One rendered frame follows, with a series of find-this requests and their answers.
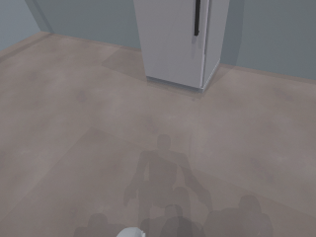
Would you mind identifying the fridge door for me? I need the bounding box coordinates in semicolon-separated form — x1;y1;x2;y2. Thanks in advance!
133;0;209;88

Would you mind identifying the left robot thigh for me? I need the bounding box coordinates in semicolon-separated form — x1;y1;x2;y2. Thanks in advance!
117;227;146;237

